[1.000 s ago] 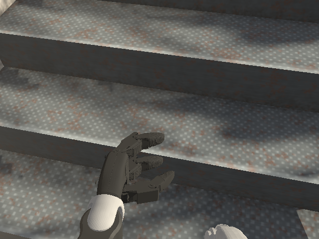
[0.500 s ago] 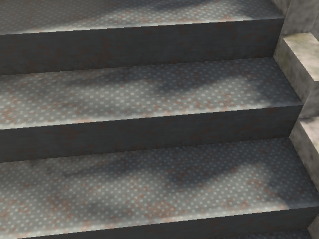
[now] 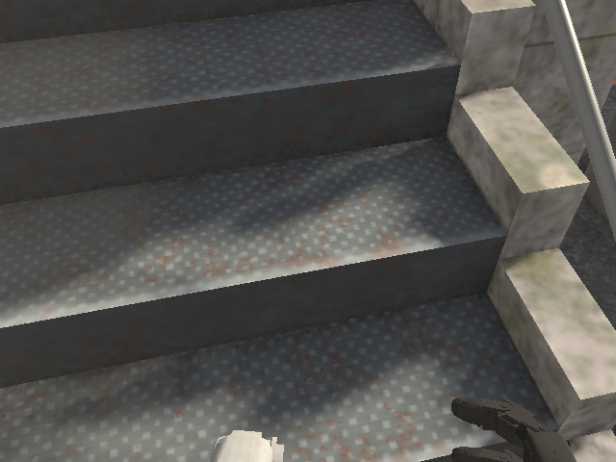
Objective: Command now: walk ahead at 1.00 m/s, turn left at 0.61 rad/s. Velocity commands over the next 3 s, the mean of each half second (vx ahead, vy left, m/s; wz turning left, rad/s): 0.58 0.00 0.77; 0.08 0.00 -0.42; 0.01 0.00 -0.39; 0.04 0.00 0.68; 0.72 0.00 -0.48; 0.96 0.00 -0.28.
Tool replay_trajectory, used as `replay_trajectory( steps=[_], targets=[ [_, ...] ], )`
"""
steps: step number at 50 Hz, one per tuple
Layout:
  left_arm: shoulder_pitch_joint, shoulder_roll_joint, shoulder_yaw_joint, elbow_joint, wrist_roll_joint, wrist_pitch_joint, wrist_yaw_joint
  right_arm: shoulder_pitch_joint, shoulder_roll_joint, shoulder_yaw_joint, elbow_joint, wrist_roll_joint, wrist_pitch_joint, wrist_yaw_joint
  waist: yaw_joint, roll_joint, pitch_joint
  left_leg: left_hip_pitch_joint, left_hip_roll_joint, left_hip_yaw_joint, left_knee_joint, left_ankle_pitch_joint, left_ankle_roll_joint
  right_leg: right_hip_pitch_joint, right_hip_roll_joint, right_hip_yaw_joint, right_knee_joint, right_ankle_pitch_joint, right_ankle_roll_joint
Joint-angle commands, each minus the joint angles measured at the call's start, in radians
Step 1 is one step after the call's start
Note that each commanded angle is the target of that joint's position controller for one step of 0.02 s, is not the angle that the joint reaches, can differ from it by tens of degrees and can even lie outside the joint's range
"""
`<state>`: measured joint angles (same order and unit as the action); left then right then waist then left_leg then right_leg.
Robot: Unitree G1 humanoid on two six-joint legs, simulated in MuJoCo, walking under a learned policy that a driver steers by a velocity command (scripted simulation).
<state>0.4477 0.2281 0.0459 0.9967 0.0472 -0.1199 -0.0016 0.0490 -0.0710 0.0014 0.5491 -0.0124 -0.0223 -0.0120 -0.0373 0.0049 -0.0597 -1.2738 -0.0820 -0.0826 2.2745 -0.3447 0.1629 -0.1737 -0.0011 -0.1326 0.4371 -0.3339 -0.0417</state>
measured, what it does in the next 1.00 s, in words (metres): climbs: left foot 0.16 m higher, then right foot 0.17 m higher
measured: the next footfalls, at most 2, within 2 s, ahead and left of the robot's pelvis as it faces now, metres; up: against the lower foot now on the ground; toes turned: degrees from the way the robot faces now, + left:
left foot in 0.16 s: +0.22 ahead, +0.10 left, +0.16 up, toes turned +5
right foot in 0.52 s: +0.54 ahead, +0.07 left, +0.33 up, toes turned +25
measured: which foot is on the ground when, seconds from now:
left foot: up 0.00-0.14, down 0.16-0.50, up 0.52-1.00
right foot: down 0.00-0.16, up 0.18-0.50, down 0.52-1.00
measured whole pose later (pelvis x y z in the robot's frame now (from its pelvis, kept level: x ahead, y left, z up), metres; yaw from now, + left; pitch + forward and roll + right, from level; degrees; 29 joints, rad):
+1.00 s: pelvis +0.44 +0.13 +0.31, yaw +8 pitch +3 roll +0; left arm 0.31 0.17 0.09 0.72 0.02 0.00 0.12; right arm 0.06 -0.12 0.01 0.59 -0.04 0.01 -0.03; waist 0.08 0.04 -0.01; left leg -0.78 -0.05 -0.06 1.47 -0.26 0.00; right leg -0.43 0.20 0.23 0.64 -0.23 -0.06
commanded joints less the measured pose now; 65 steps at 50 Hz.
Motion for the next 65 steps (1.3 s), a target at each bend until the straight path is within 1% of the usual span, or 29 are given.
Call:
replay_trajectory(
  steps=[1,3,5,6,7,8,9,10,12,14,16,20,22,24,25,26,27,28,31,36,44,50,54,55,56,57,59,61,65],
  targets=[
    [-0.118,0.038,-0.022,-0.063,-0.024,-0.027,0.017,-0.184,-0.049,0.026,-0.138,0.014,0.016,-0.009,-0.048,-0.014,0.171,0.192,0.055,0.128,-0.465,0.036,0.004,-0.349,-0.190,-0.031,-0.551,0.129,-0.074],
    [-0.161,0.086,-0.035,-0.110,-0.071,-0.018,0.053,-0.050,-0.081,0.019,-0.063,0.003,0.024,0.025,-0.078,-0.027,0.030,0.675,0.025,0.293,-0.705,0.075,0.007,-0.376,-0.151,-0.168,-0.539,0.824,-0.117],
    [-0.122,0.253,0.009,-0.149,-0.130,-0.029,0.098,0.171,-0.113,0.006,0.026,-0.004,0.026,0.035,-0.154,-0.146,-0.181,0.739,-0.035,0.345,-0.817,-0.058,0.003,0.016,-0.222,-0.149,-0.243,1.847,-0.127],
    [-0.188,0.316,0.034,-0.196,-0.133,-0.024,0.097,0.267,-0.142,-0.005,0.071,0.002,0.020,0.036,-0.198,-0.138,-0.288,0.797,-0.071,0.301,-0.874,-0.066,0.017,0.120,-0.262,-0.144,0.003,2.197,-0.133],
    [-0.230,0.332,0.052,-0.248,-0.085,-0.023,0.056,0.318,-0.182,-0.016,0.051,-0.007,-0.003,0.019,-0.204,-0.234,-0.320,0.846,-0.104,0.230,-1.157,-0.196,0.014,0.213,-0.295,-0.096,0.314,2.253,-0.142],
    [-0.223,0.279,0.057,-0.287,-0.077,-0.013,0.037,0.302,-0.239,-0.051,0.058,-0.009,-0.018,0.021,-0.174,-0.200,-0.306,0.925,-0.162,0.083,-1.449,-0.146,0.031,0.166,-0.262,-0.040,0.620,2.024,-0.113],
    [-0.193,0.115,0.032,-0.350,-0.019,-0.020,-0.005,0.152,-0.312,-0.087,0.048,0.004,-0.036,0.021,-0.025,0.138,-0.225,1.156,0.015,-0.336,-1.675,0.499,0.120,-0.315,-0.056,0.049,0.987,0.337,0.018],
    [-0.236,0.044,0.003,-0.461,0.017,-0.022,-0.028,0.146,-0.384,-0.113,0.064,0.026,-0.007,-0.011,-0.031,0.241,-0.277,1.267,0.189,-0.833,-1.845,0.753,0.283,-0.686,0.114,0.169,1.554,0.123,0.045],
    [-0.347,-0.059,-0.040,-0.523,0.035,-0.035,-0.019,0.231,-0.307,-0.101,0.147,-0.006,-0.018,-0.022,0.005,-0.018,-0.110,1.150,0.150,-0.704,-1.826,0.396,0.194,-0.890,0.070,0.245,1.808,0.143,0.000],
    [-0.413,-0.127,-0.081,-0.569,0.034,-0.017,0.010,0.323,-0.258,-0.090,0.241,-0.017,-0.046,0.000,0.019,-0.045,0.108,1.077,0.103,-0.462,-1.815,0.551,0.128,-1.111,0.054,0.194,1.925,-0.016,-0.017],
    [-0.450,-0.071,-0.085,-0.594,0.034,0.008,0.030,0.303,-0.249,-0.073,0.266,-0.011,-0.050,0.011,0.058,-0.089,0.152,0.934,0.047,-0.295,-1.893,0.533,0.063,-1.047,0.038,0.163,1.708,-0.139,-0.020],
    [-0.736,-0.186,-0.136,-0.770,0.044,0.043,0.058,0.422,-0.289,-0.088,0.333,-0.026,-0.067,0.001,0.023,0.037,0.148,0.917,0.058,-0.275,-2.006,0.729,0.011,-1.109,0.000,0.078,1.475,-0.246,-0.012],
    [-0.604,-0.107,-0.107,-0.716,0.014,0.080,0.056,0.315,-0.318,-0.114,0.245,-0.013,-0.012,-0.022,0.070,-0.016,-0.091,0.753,0.037,-0.131,-2.061,1.349,-0.053,-0.426,0.064,-0.045,1.046,-0.059,-0.029],
    [-0.337,-0.013,-0.050,-0.642,-0.061,0.117,0.083,0.182,-0.431,-0.160,0.161,0.014,-0.061,-0.028,0.191,0.161,-0.362,0.850,0.149,-0.242,-1.898,1.835,-0.096,0.007,0.079,0.055,0.846,0.151,-0.043],
    [-0.154,0.035,-0.026,-0.535,-0.059,0.124,0.095,0.114,-0.420,-0.167,0.159,0.040,-0.080,-0.034,0.254,0.137,-0.391,1.024,0.153,-0.213,-1.733,1.824,-0.136,-0.007,0.069,0.087,0.663,0.173,-0.039],
    [-0.018,0.088,0.002,-0.439,-0.033,0.106,0.077,0.096,-0.378,-0.167,0.154,0.066,-0.085,-0.019,0.313,-0.072,-0.401,1.078,0.010,-0.098,-1.335,1.471,-0.204,0.091,0.058,0.092,0.328,0.305,-0.112],
    [-0.020,0.083,0.014,-0.338,-0.049,0.104,0.064,0.118,-0.243,-0.131,0.152,0.020,-0.094,-0.001,0.267,-0.302,-0.302,0.783,-0.177,-0.028,-0.806,0.006,-0.230,0.213,-0.073,0.368,0.208,0.838,-0.226],
    [-0.142,0.074,0.009,-0.343,-0.052,0.093,0.053,0.449,-0.149,-0.105,0.164,-0.028,-0.088,0.021,0.028,-0.248,-0.395,0.674,-0.210,-0.283,-0.477,-0.044,-0.197,0.178,-0.274,0.766,0.174,1.154,-0.352],
    [-0.414,-0.064,-0.003,-0.333,-0.059,0.074,0.039,0.288,-0.123,-0.059,0.087,-0.099,0.002,0.015,-0.081,0.069,-0.033,0.431,-0.033,-0.058,-0.354,0.038,-0.137,-0.241,-0.120,0.742,0.011,-0.101,-0.300],
    [-0.163,0.006,0.034,-0.211,-0.029,0.049,0.055,0.107,-0.070,-0.012,-0.011,-0.069,-0.004,-0.021,-0.004,0.043,0.077,0.279,0.055,0.025,-0.451,0.125,-0.128,-0.279,-0.006,0.460,0.049,0.316,-0.249],
    [-0.170,0.105,0.069,-0.311,-0.008,0.078,0.113,0.055,-0.103,-0.015,-0.013,-0.036,0.009,-0.025,0.028,-0.116,-0.215,0.372,0.030,0.022,-0.645,0.204,-0.164,-0.005,-0.084,0.707,0.071,0.502,-0.237],
    [-0.172,0.085,0.080,-0.364,-0.034,0.115,0.141,-0.104,-0.081,0.015,-0.088,-0.022,0.014,-0.005,0.079,-0.082,0.030,0.445,0.047,0.009,-1.118,-0.014,-0.170,-0.068,-0.020,0.700,-0.019,0.184,-0.190],
    [-0.229,0.122,0.116,-0.386,-0.013,0.138,0.085,0.099,-0.148,-0.019,-0.040,0.076,-0.005,-0.038,0.025,-0.230,-0.036,0.905,0.032,0.002,-1.759,-0.003,-0.158,-0.068,-0.015,0.702,0.037,0.528,-0.103],
    [-0.211,0.092,0.115,-0.380,-0.022,0.133,0.061,0.072,-0.170,-0.030,-0.017,0.057,-0.013,-0.052,0.044,-0.127,-0.026,1.026,0.037,0.013,-1.946,0.192,-0.177,-0.101,0.054,0.632,0.135,0.403,-0.055],
    [-0.125,0.041,0.115,-0.366,-0.041,0.130,0.045,0.025,-0.216,-0.038,-0.029,0.023,-0.025,-0.066,0.100,0.161,-0.029,1.210,0.214,-0.130,-1.969,0.489,-0.152,-0.307,0.184,0.432,0.409,-0.110,0.010],
    [-0.095,-0.008,0.088,-0.381,-0.017,0.130,0.053,0.048,-0.254,-0.032,-0.065,0.033,-0.017,-0.083,0.091,0.261,-0.079,1.331,0.491,-0.310,-1.819,1.045,-0.088,-0.591,0.195,0.264,0.736,-0.383,0.043],
    [-0.165,0.126,0.113,-0.409,-0.005,0.125,0.031,0.078,-0.246,-0.039,-0.093,-0.026,0.001,-0.081,0.064,0.265,-0.247,1.295,0.535,-0.320,-1.780,1.186,0.043,-0.617,0.107,0.221,1.154,-0.309,0.105],
    [-0.279,0.079,0.082,-0.396,0.018,0.146,0.018,0.036,-0.169,-0.021,-0.095,-0.017,0.002,-0.070,0.062,0.074,-0.044,1.148,0.323,-0.136,-1.819,0.597,0.035,-0.710,0.076,0.230,1.289,-0.111,0.119],
    [-0.331,0.012,0.022,-0.399,-0.020,0.165,-0.008,0.162,-0.214,-0.032,-0.035,-0.033,0.000,-0.072,0.043,0.063,0.043,1.124,0.249,-0.100,-1.859,0.514,0.055,-0.634,0.126,0.257,0.980,-0.054,0.151]
  ],
)
Over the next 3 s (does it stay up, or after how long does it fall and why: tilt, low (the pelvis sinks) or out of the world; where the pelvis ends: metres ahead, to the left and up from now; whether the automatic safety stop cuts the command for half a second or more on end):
stays up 1.01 0.27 0.60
